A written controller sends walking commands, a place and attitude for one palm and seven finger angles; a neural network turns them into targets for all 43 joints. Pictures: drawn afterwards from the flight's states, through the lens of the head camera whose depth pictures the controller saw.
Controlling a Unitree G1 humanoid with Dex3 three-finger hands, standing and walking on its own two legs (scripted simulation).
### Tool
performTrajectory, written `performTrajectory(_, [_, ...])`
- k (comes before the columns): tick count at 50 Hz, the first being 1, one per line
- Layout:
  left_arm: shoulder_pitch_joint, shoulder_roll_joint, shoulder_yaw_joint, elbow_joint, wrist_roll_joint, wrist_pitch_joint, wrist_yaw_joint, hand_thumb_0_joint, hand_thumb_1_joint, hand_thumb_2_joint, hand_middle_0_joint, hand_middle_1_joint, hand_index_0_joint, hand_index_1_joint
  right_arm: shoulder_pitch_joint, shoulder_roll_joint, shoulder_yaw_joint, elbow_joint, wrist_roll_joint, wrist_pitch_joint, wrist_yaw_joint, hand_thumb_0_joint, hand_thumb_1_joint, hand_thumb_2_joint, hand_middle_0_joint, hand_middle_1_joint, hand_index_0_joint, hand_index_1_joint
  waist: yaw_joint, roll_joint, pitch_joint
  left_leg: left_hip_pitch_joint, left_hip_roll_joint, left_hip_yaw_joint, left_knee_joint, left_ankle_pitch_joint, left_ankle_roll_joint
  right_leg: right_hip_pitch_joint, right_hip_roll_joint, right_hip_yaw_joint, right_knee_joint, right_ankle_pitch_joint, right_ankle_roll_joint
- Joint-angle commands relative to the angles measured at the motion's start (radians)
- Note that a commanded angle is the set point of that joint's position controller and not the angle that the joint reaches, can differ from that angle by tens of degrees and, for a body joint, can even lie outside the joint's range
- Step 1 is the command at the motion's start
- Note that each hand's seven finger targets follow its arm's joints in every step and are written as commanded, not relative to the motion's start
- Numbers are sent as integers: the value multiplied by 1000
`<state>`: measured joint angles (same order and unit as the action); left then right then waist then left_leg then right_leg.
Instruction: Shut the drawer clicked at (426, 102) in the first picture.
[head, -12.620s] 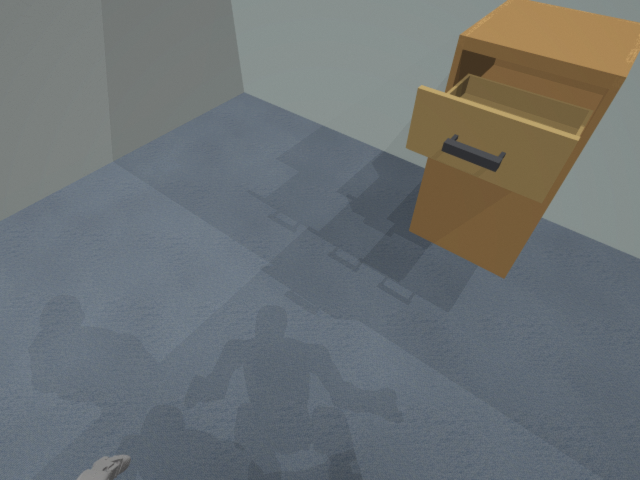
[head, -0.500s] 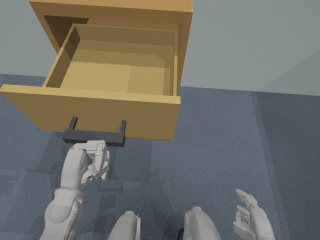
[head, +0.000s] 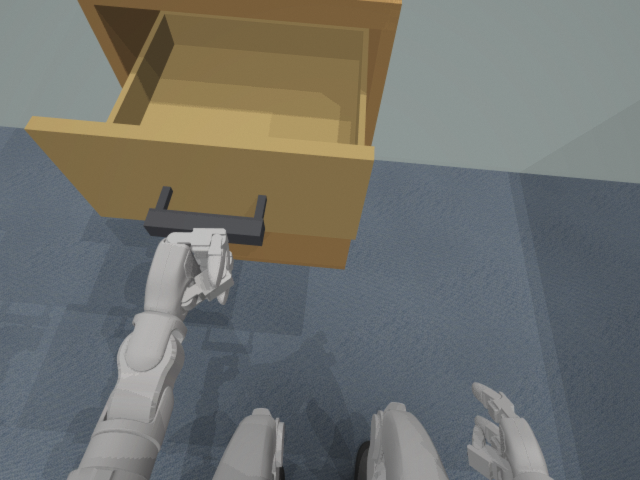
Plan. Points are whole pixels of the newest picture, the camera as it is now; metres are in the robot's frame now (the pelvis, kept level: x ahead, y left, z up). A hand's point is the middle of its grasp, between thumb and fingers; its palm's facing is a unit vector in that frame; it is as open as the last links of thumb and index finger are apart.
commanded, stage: push the drawer shut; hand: left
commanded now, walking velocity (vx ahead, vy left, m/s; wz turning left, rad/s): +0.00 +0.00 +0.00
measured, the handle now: (210, 212) +0.43 +0.16 +0.04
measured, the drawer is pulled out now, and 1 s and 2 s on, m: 0.22 0.10 0.00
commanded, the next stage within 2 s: none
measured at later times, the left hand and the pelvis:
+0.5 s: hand (239, 226) +0.41 +0.12 +0.03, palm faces -0.08 -1.00 -0.05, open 3.1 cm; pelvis +0.01 +0.00 +0.01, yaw -2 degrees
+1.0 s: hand (248, 186) +0.47 +0.11 +0.04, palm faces -0.07 -1.00 -0.06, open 3.2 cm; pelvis -0.01 -0.01 +0.00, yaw -1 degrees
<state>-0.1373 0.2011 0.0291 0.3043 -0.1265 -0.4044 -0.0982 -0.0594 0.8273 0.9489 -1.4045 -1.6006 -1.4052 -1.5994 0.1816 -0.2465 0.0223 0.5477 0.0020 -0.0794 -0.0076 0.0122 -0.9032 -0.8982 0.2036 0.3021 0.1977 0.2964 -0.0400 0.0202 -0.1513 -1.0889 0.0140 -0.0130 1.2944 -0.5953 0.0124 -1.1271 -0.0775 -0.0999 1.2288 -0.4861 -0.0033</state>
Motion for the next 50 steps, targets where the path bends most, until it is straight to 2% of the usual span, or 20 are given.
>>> performTrajectory(1, [-368, 80, 53, -135, -12, -34, 13, 0, 900, 900, -1400, -1600, -1400, -1600, 51, -145, -58, -103, 7, -31, -16, 0, -900, -900, 200, 300, 200, 300, -61, 2, -386, 196, -20, -33, -219, 233, 2, 285, 54, 52, -172, 127, -19])
performTrajectory(4, [-428, 116, 94, -70, -15, -36, 16, 0, 900, 900, -1400, -1600, -1400, -1600, 60, -146, -56, -93, 7, -25, -19, 0, -900, -900, 200, 300, 200, 300, -63, -7, -374, 178, -21, -26, -222, 221, 4, 297, 57, 59, -181, 121, -19])
performTrajectory(6, [-435, 110, 105, -37, -16, -43, 15, 0, 900, 900, -1400, -1600, -1400, -1600, 67, -143, -56, -92, 6, -21, -16, 0, -900, -900, 200, 300, 200, 300, -56, 1, -388, 188, -21, -23, -231, 237, 0, 309, 58, 58, -182, 135, -20])
performTrajectory(7, [-458, 103, 96, -38, -14, -50, 14, 0, 900, 900, -1400, -1600, -1400, -1600, 69, -143, -55, -90, 5, -20, -14, 0, -900, -900, 200, 300, 200, 300, -54, 36, -398, 201, -21, -23, -235, 246, -3, 302, 57, 57, -178, 142, -22])
performTrajectory(15, [-469, 132, 144, 49, -8, -92, 19, 0, 900, 900, -1400, -1600, -1400, -1600, 117, -145, -64, -78, -2, -2, 5, 0, -900, -900, 200, 300, 200, 300, -49, 2, -424, 200, -16, -10, -241, 331, -4, 363, 64, 63, -175, 242, -22])
performTrajectory(16, [-508, 110, 122, 44, -8, -100, 20, 0, 900, 900, -1400, -1600, -1400, -1600, 119, -143, -67, -71, -2, 0, 6, 0, -900, -900, 200, 300, 200, 300, -65, 4, -416, 211, -14, -10, -239, 338, -4, 350, 63, 63, -177, 251, -20])
performTrajectory(20, [-517, 139, 155, 72, 0, -123, 20, 0, 900, 900, -1400, -1600, -1400, -1600, 140, -147, -72, -61, -6, 8, 10, 0, -900, -900, 200, 300, 200, 300, -58, 18, -425, 225, -13, -4, -237, 373, -5, 354, 67, 66, -173, 284, -21])
performTrajectory(21, [-534, 122, 141, 90, -2, -125, 19, 0, 900, 900, -1400, -1600, -1400, -1600, 141, -145, -72, -57, -6, 11, 11, 0, -900, -900, 200, 300, 200, 300, -69, 0, -412, 212, -14, -1, -234, 359, -3, 354, 65, 67, -178, 280, -18])
performTrajectory(24, [-613, 165, 175, 125, 4, -139, 20, 0, 900, 900, -1400, -1600, -1400, -1600, 151, -151, -72, -42, -8, 14, 8, 0, -900, -900, 200, 300, 200, 300, -78, 7, -394, 193, -14, -5, -230, 333, -1, 336, 68, 67, -174, 258, -19])
performTrajectory(25, [-627, 169, 182, 135, 8, -145, 18, 0, 900, 900, -1400, -1600, -1400, -1600, 155, -149, -73, -38, -9, 16, 7, 0, -900, -900, 200, 300, 200, 300, -80, -2, -417, 197, -15, -1, -227, 337, 0, 348, 68, 73, -175, 267, -16])
performTrajectory(30, [-689, 162, 174, 155, 8, -158, 5, 0, 900, 900, -1400, -1600, -1400, -1600, 165, -149, -74, -27, -11, 19, 8, 0, -900, -900, 200, 300, 200, 300, -80, 68, -469, 256, -14, -6, -224, 391, -7, 329, 68, 68, -163, 296, -20])
performTrajectory(32, [-737, 146, 163, 189, 5, -155, 6, 0, 900, 900, -1400, -1600, -1400, -1600, 167, -150, -74, -17, -12, 23, 9, 0, -900, -900, 200, 300, 200, 300, -94, 53, -457, 249, -12, -9, -223, 377, -7, 316, 68, 67, -169, 280, -18])
performTrajectory(35, [-827, 196, 195, 243, 12, -157, 4, 0, 900, 900, -1400, -1600, -1400, -1600, 177, -156, -69, -7, -14, 25, 4, 0, -900, -900, 200, 300, 200, 300, -112, 23, -442, 208, -15, -12, -219, 320, -1, 313, 71, 70, -172, 241, -15])
performTrajectory(36, [-857, 180, 185, 253, 11, -160, 4, 0, 900, 900, -1400, -1600, -1400, -1600, 175, -152, -69, -4, -14, 24, 4, 0, -900, -900, 200, 300, 200, 300, -116, 40, -452, 207, -18, -7, -214, 311, 1, 311, 70, 76, -176, 237, -14])
performTrajectory(40, [-897, 209, 212, 320, 17, -168, 0, 0, 900, 900, -1400, -1600, -1400, -1600, 191, -157, -68, 0, -18, 27, 6, 0, -900, -900, 200, 300, 200, 300, -113, 39, -472, 217, -16, -14, -214, 330, -1, 306, 73, 71, -166, 245, -17])
performTrajectory(41, [-946, 190, 190, 316, 16, -173, -2, 0, 900, 900, -1400, -1600, -1400, -1600, 188, -155, -67, 4, -18, 28, 6, 0, -900, -900, 200, 300, 200, 300, -127, 53, -468, 221, -16, -13, -210, 331, 0, 292, 71, 72, -169, 246, -16])
performTrajectory(43, [-979, 202, 207, 368, 18, -174, 2, 0, 900, 900, -1400, -1600, -1400, -1600, 197, -156, -65, 9, -21, 30, 7, 0, -900, -900, 200, 300, 200, 300, -131, 41, -461, 191, -19, -9, -205, 305, 3, 297, 73, 78, -173, 230, -14])
performTrajectory(46, [-1039, 253, 241, 427, 28, -184, -1, 0, 900, 900, -1400, -1600, -1400, -1600, 212, -161, -63, 17, -24, 34, 6, 0, -900, -900, 200, 300, 200, 300, -142, 13, -468, 161, -20, -7, -196, 289, 8, 308, 74, 84, -172, 226, -12])
performTrajectory(47, [-1036, 271, 257, 444, 33, -187, -3, 0, 900, 900, -1400, -1600, -1400, -1600, 215, -162, -63, 15, -26, 36, 7, 0, -900, -900, 200, 300, 200, 300, -130, 34, -478, 151, -22, -3, -194, 281, 7, 313, 73, 89, -171, 218, -14])
performTrajectory(50, [-1063, 285, 268, 496, 37, -190, -11, 0, 900, 900, -1400, -1600, -1400, -1600, 231, -165, -60, 15, -30, 43, 12, 0, -900, -900, 200, 300, 200, 300, -133, 48, -487, 155, -23, -7, -193, 292, 7, 305, 78, 83, -164, 225, -17])
